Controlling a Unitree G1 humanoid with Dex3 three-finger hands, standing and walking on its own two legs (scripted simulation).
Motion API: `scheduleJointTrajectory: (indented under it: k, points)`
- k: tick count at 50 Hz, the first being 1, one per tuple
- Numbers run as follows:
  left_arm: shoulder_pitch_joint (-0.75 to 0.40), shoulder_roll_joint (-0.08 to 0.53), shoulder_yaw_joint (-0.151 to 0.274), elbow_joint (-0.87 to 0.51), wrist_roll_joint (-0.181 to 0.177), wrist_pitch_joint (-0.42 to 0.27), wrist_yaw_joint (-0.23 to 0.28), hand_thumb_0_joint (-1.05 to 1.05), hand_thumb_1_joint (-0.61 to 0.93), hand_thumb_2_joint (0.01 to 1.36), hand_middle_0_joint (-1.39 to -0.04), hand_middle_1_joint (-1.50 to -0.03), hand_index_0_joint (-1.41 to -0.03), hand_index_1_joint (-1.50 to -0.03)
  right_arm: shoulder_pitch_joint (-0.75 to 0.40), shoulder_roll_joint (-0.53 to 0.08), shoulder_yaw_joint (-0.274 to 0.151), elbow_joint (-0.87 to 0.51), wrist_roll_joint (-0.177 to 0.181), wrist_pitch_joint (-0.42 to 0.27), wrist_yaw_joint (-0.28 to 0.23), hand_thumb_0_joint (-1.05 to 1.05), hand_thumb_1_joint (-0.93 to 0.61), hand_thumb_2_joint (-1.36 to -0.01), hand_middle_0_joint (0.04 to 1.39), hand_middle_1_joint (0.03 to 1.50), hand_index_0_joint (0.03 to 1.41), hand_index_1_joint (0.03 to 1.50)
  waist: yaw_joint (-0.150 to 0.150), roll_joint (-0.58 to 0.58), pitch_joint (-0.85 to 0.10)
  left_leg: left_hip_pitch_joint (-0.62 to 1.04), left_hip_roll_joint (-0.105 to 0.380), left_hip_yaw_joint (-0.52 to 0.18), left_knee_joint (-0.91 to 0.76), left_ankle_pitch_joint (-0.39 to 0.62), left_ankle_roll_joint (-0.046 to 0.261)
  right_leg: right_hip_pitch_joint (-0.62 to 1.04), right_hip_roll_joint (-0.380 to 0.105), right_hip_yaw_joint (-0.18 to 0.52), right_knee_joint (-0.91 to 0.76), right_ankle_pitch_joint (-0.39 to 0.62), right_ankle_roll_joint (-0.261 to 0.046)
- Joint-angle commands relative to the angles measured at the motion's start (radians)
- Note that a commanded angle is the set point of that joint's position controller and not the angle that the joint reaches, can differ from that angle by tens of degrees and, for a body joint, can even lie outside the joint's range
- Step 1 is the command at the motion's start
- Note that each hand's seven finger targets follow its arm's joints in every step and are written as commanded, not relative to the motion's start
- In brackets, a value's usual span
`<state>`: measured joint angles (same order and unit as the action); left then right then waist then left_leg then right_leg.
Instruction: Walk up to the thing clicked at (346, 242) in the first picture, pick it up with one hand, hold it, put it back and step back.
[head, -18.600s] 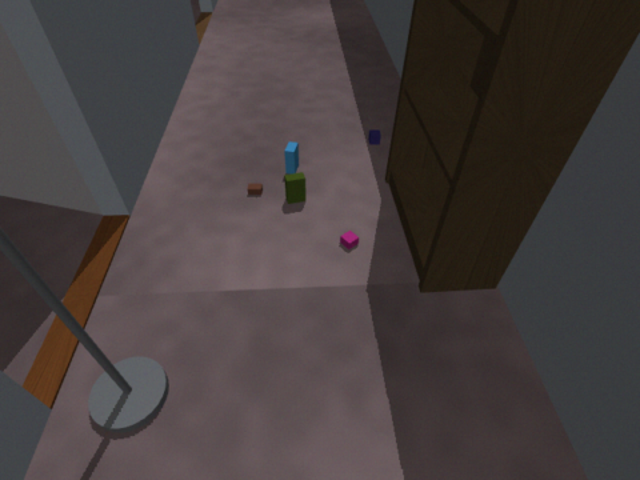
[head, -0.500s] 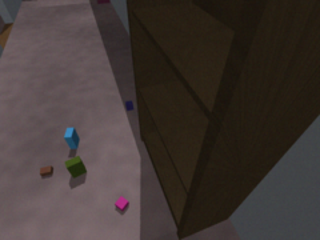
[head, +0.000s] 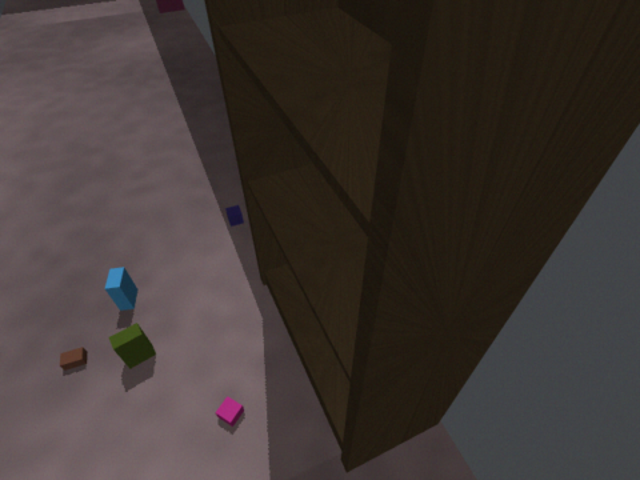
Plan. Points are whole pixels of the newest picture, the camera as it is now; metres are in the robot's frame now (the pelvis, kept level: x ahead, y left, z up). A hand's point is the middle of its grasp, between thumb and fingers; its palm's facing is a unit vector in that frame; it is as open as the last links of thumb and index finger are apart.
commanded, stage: stand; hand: left
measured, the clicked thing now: (230, 411) +0.49 +0.29 -0.75
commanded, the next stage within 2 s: none
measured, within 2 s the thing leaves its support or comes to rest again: neither
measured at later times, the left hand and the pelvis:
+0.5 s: hand out of the picture +0.07 +0.28 -0.14, palm faces -0.03 -0.94 -0.34, open 7.4 cm; pelvis +0.00 +0.02 +0.01, yaw -1 degrees
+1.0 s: hand out of the picture +0.10 +0.27 -0.14, palm faces -0.04 -0.94 -0.34, open 7.4 cm; pelvis +0.02 +0.01 +0.01, yaw -1 degrees
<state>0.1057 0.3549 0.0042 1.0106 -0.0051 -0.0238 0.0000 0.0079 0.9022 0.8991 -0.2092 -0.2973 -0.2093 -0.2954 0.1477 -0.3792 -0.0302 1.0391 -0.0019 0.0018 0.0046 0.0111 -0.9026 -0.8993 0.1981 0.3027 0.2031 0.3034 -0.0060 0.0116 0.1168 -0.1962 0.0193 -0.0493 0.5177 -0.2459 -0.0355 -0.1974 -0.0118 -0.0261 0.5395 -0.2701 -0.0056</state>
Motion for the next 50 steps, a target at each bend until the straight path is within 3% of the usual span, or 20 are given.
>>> scheduleJointTrajectory:
  k: [1,4,6,11,18,25,28,33,35,37,43,49,50]
  points:
    - [-0.071,0.236,0.044,-0.015,0.005,-0.019,0.002,0.0,0.9,0.9,-0.2,-0.3,-0.2,-0.3,-0.069,-0.199,-0.032,-0.03,0.002,-0.032,0.0,0.0,-0.9,-0.9,0.2,0.3,0.2,0.3,-0.004,-0.013,-0.108,0.025,0.077,-0.076,-0.177,0.032,0.051,0.045,-0.124,0.164,-0.229,-0.002,-0.04]
    - [-0.074,0.219,0.039,0.018,0.003,-0.023,-0.001,0.0,0.9,0.9,-0.2,-0.3,-0.2,-0.3,-0.066,-0.194,-0.024,0.004,-0.002,-0.041,-0.001,0.0,-0.9,-0.9,0.2,0.3,0.2,0.3,0.003,-0.006,-0.124,0.024,0.1,-0.091,-0.215,0.112,0.055,0.103,-0.115,0.133,-0.223,0.104,-0.028]
    - [-0.077,0.219,0.04,0.038,0.0,-0.023,-0.002,0.0,0.9,0.9,-0.2,-0.3,-0.2,-0.3,-0.079,-0.2,-0.024,0.018,-0.003,-0.045,-0.003,0.0,-0.9,-0.9,0.2,0.3,0.2,0.3,0.01,0.005,-0.118,0.011,0.106,-0.095,-0.238,0.11,0.055,0.122,-0.108,0.122,-0.227,0.111,-0.019]
    - [-0.074,0.217,0.04,0.071,0.006,-0.019,-0.005,0.0,0.9,0.9,-0.2,-0.3,-0.2,-0.3,-0.095,-0.193,-0.022,0.036,-0.006,-0.045,-0.002,0.0,-0.9,-0.9,0.2,0.3,0.2,0.3,0.015,0.013,-0.081,-0.018,0.105,-0.1,-0.292,-0.019,0.051,0.086,-0.103,0.115,-0.249,0.033,-0.013]
    - [-0.089,0.227,0.039,0.077,0.009,-0.025,-0.001,0.0,0.9,0.9,-0.2,-0.3,-0.2,-0.3,-0.096,-0.174,-0.018,0.044,-0.009,-0.044,-0.001,0.0,-0.9,-0.9,0.2,0.3,0.2,0.3,0.004,-0.008,-0.12,0.051,0.102,-0.078,-0.268,0.105,0.053,0.079,-0.115,0.12,-0.269,0.095,-0.01]
    - [-0.056,0.219,0.033,0.089,0.012,-0.018,-0.001,0.0,0.9,0.9,-0.2,-0.3,-0.2,-0.3,-0.102,-0.19,-0.019,0.049,-0.007,-0.036,-0.002,0.0,-0.9,-0.9,0.2,0.3,0.2,0.3,0.001,0.015,-0.117,0.043,0.103,-0.079,-0.28,0.013,0.055,0.051,-0.108,0.121,-0.273,0.05,-0.007]
    - [-0.049,0.222,0.03,0.089,0.014,-0.019,0.001,0.0,0.9,0.9,-0.2,-0.3,-0.2,-0.3,-0.107,-0.185,-0.017,0.048,-0.007,-0.036,-0.002,0.0,-0.9,-0.9,0.2,0.3,0.2,0.3,0.002,-0.003,-0.123,0.051,0.101,-0.073,-0.266,0.071,0.055,0.052,-0.114,0.12,-0.269,0.079,-0.01]
    - [-0.031,0.218,0.027,0.091,0.009,-0.021,0.002,0.0,0.9,0.9,-0.2,-0.3,-0.2,-0.3,-0.102,-0.188,-0.013,0.053,-0.004,-0.039,-0.004,0.0,-0.9,-0.9,0.2,0.3,0.2,0.3,0.003,-0.007,-0.156,0.091,0.107,-0.064,-0.25,0.222,0.054,0.081,-0.119,0.113,-0.251,0.213,-0.01]
    - [-0.035,0.22,0.029,0.091,0.008,-0.018,0.003,0.0,0.9,0.9,-0.2,-0.3,-0.2,-0.301,-0.096,-0.194,-0.012,0.057,-0.005,-0.037,-0.005,0.0,-0.9,-0.9,0.2,0.3,0.2,0.3,0.0,0.008,-0.152,0.069,0.103,-0.06,-0.262,0.152,0.053,0.088,-0.116,0.114,-0.26,0.161,-0.008]
    - [-0.03,0.213,0.027,0.089,0.012,-0.019,0.003,0.0,0.9,0.9,-0.2,-0.3,-0.2,-0.301,-0.116,-0.194,-0.012,0.053,-0.004,-0.036,-0.005,0.0,-0.9,-0.9,0.2,0.3,0.2,0.3,0.007,0.005,-0.155,0.083,0.11,-0.064,-0.248,0.193,0.056,0.09,-0.122,0.111,-0.259,0.189,-0.007]
    - [-0.036,0.218,0.028,0.088,0.011,-0.016,0.005,0.0,0.9,0.9,-0.2,-0.3,-0.2,-0.301,-0.108,-0.191,-0.009,0.057,-0.005,-0.032,-0.005,0.0,-0.9,-0.9,0.2,0.3,0.2,0.3,-0.001,-0.001,-0.14,0.076,0.101,-0.057,-0.252,0.149,0.052,0.076,-0.12,0.111,-0.273,0.153,-0.004]
    - [-0.044,0.211,0.032,0.08,0.008,-0.019,0.006,0.0,0.9,0.9,-0.2,-0.3,-0.2,-0.301,-0.111,-0.193,-0.009,0.056,-0.004,-0.037,-0.007,0.0,-0.9,-0.9,0.2,0.3,0.2,0.3,0.004,0.002,-0.181,0.095,0.112,-0.054,-0.238,0.283,0.051,0.131,-0.126,0.106,-0.25,0.289,-0.006]
    - [-0.044,0.213,0.033,0.081,0.006,-0.019,0.006,0.0,0.9,0.9,-0.2,-0.3,-0.2,-0.301,-0.107,-0.187,-0.006,0.058,-0.004,-0.037,-0.008,0.0,-0.9,-0.9,0.2,0.3,0.2,0.3,0.004,-0.001,-0.17,0.084,0.107,-0.051,-0.244,0.265,0.049,0.131,-0.125,0.103,-0.253,0.278,-0.004]
